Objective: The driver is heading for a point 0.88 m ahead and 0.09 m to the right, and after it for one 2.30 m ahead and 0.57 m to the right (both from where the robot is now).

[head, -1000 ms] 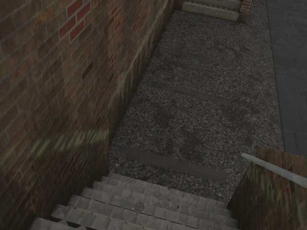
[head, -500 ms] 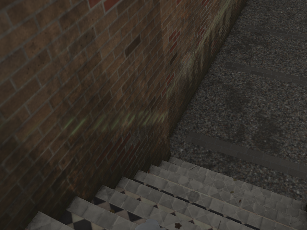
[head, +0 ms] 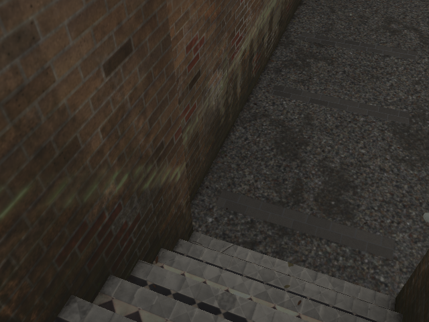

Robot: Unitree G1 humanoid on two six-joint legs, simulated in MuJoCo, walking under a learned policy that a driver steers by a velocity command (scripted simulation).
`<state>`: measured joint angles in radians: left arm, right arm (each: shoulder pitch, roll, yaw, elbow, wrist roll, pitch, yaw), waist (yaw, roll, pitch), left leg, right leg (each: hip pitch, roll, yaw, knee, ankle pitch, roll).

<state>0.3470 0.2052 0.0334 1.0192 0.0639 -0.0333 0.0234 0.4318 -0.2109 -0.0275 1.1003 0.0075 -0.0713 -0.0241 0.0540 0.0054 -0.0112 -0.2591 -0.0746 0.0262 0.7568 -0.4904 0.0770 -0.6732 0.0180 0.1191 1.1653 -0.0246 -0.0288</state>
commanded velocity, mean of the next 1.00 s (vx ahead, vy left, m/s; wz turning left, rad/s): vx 0.17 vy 0.00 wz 0.00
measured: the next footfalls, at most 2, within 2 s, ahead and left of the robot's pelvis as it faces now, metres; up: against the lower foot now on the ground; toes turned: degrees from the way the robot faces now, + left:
right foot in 0.16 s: +0.15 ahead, -0.11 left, -0.22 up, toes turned -4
left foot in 0.50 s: +0.34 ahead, +0.07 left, -0.22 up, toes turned -4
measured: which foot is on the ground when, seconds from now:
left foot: down 0.00-0.16, up 0.18-0.48, down 0.50-1.00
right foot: up 0.00-0.14, down 0.16-1.00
